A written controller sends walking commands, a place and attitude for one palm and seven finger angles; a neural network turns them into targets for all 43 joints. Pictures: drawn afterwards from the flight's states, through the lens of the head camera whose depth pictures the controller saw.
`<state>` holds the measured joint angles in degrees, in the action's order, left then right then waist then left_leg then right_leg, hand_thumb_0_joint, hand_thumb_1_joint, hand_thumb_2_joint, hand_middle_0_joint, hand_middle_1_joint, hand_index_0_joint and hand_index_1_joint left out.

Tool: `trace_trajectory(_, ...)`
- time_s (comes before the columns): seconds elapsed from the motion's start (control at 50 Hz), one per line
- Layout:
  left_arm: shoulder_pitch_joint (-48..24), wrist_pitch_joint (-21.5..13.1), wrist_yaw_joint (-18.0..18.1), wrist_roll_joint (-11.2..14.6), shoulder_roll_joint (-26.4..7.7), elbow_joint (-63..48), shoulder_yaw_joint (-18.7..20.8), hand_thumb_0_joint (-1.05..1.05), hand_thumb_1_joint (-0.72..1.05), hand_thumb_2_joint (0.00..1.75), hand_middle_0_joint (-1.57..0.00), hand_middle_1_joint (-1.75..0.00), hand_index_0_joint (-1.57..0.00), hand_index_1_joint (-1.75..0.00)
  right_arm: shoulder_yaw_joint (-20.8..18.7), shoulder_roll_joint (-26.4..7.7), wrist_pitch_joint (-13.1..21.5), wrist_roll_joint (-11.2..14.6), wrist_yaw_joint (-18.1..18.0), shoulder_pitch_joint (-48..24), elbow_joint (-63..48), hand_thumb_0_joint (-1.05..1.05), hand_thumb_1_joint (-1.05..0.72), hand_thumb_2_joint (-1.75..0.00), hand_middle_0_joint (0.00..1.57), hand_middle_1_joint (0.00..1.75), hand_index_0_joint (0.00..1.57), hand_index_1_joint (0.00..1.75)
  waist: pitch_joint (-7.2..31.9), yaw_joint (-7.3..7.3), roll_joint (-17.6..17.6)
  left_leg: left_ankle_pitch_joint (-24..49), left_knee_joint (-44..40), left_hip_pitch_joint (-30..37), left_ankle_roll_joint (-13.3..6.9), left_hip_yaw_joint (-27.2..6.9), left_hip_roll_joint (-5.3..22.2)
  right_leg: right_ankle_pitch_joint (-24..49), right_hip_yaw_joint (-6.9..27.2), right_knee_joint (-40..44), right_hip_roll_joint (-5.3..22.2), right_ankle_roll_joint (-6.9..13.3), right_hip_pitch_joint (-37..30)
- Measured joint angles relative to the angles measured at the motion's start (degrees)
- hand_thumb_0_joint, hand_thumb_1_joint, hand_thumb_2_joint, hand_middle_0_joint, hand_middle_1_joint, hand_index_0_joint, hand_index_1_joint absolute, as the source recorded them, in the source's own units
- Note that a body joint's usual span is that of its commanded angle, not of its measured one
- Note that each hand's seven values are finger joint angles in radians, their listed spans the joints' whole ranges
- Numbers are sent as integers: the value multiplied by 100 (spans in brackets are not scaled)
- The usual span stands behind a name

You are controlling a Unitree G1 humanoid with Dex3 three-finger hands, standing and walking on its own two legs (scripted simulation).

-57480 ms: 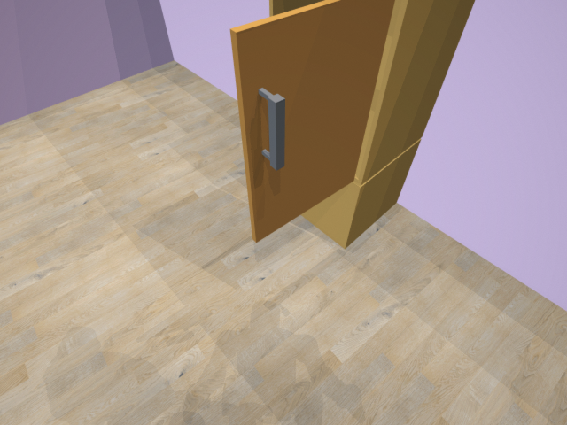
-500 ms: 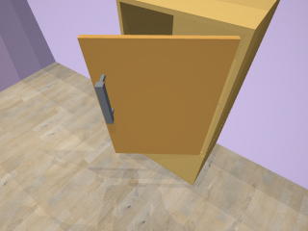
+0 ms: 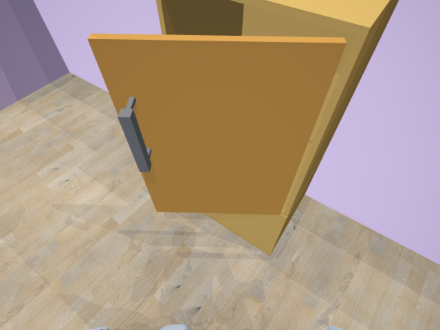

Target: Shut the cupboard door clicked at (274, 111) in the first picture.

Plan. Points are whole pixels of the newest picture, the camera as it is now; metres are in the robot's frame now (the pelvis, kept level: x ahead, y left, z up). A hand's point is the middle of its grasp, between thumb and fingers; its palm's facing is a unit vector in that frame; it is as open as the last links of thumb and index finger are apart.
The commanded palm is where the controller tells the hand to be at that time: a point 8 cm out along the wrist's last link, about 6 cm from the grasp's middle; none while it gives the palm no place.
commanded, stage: come to a stop and stand still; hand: left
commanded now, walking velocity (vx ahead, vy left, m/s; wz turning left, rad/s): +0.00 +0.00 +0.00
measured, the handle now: (138, 136) +0.46 +0.22 +0.06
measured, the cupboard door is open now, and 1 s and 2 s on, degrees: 33 33 33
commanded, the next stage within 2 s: look again from close up in 0.54 s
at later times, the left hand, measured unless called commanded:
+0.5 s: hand out of the picture -0.01 +0.17 -0.17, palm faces +0.01 -0.98 -0.21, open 7.4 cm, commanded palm none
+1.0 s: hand out of the picture +0.01 +0.18 -0.17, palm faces +0.02 -0.98 -0.21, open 7.4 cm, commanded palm none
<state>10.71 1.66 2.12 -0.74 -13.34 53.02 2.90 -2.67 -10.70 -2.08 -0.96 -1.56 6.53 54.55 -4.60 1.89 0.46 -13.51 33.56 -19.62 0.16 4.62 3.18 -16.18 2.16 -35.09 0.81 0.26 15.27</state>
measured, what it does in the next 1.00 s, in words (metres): stands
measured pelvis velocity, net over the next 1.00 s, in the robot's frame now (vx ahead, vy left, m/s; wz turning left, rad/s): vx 0.00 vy -0.01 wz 0.00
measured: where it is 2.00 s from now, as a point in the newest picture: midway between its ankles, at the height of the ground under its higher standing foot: outside the picture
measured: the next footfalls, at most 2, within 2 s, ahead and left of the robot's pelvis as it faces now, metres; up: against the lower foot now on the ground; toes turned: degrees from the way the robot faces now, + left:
none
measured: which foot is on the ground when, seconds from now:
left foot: down 0.00-1.00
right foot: down 0.00-1.00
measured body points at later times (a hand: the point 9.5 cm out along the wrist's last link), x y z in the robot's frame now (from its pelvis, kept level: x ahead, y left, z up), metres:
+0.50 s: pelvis -0.04 -0.02 +0.00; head -0.04 -0.02 +0.45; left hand -0.01 +0.22 -0.15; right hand -0.05 -0.25 -0.16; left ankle +0.04 +0.11 -0.73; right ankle -0.02 -0.14 -0.73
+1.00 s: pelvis +0.00 -0.01 +0.01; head +0.01 -0.01 +0.46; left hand +0.01 +0.23 -0.15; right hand +0.04 -0.25 -0.14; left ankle +0.04 +0.11 -0.73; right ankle -0.01 -0.14 -0.73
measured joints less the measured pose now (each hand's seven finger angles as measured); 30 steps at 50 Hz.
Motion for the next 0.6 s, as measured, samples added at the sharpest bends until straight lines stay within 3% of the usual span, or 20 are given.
trace_trajectory(0.02,94,-77,33,-28,-12,-40,-6,0,91,90,-20,-30,-19,-30,-18,-33,2,5,53,36,-83,1,-90,-90,20,30,20,30,78,25,-14,-359,389,-190,14,-33,-1,-152,69,8,-11,-6,46)
trace_trajectory(0.06,171,-159,60,-84,134,4,-103,0,91,90,-20,-30,-19,-30,-104,-190,11,-8,93,97,-223,1,-90,-90,20,30,20,30,50,-94,297,-866,925,-324,8,-335,11,-448,-42,-292,-180,-42,65)
trace_trajectory(0.1,297,-188,36,-102,232,-9,-191,0,91,90,-20,-30,-19,-30,-146,-254,17,5,109,213,-292,1,-91,-90,20,30,20,30,98,-203,425,-779,971,-275,-37,-463,-95,-575,-113,-464,-214,-63,39)
trace_trajectory(0.14,391,-170,46,-82,227,-5,-218,0,91,90,-20,-30,-20,-30,-103,-173,31,20,111,348,-286,1,-91,-90,20,30,20,30,148,-245,248,-320,787,-96,-29,-436,-186,-653,-56,-636,-143,-63,6)
trace_trajectory(0.2,415,-29,37,-53,249,14,-257,1,91,90,-20,-30,-20,-30,-3,-63,102,-29,135,644,-268,1,-91,-90,20,30,20,30,284,-275,61,-239,581,31,26,-410,-240,-645,-35,-635,-87,-41,-22)
trace_trajectory(0.28,406,-72,-41,-37,308,-39,-335,1,91,90,-20,-30,-20,-30,111,16,45,-60,147,874,-115,1,-91,-90,20,30,20,30,297,-249,69,-73,270,11,7,-494,-220,-335,-103,-296,-128,19,-17)
trace_trajectory(0.38,577,-56,-84,-25,301,15,-341,0,91,90,-20,-30,-20,-30,146,98,-3,-71,168,1120,31,1,-91,-90,20,30,20,30,301,-285,-28,-413,170,-130,-33,-538,-255,-151,-141,-84,-103,75,104)
trace_trajectory(0.46,644,-3,-99,-2,266,192,-309,1,91,90,-21,-30,-20,-30,152,97,66,-77,132,1364,196,1,-91,-90,20,30,20,30,262,-333,-55,156,38,-100,37,-563,-229,-162,-154,-137,-129,36,123)
trace_trajectory(0.6,723,-82,-109,-1,201,367,-235,1,91,90,-20,-30,-20,-30,186,149,72,-81,94,1488,484,1,-91,-90,20,30,20,30,274,-247,-81,204,-247,-59,35,-603,-242,-151,-150,148,-144,60,80)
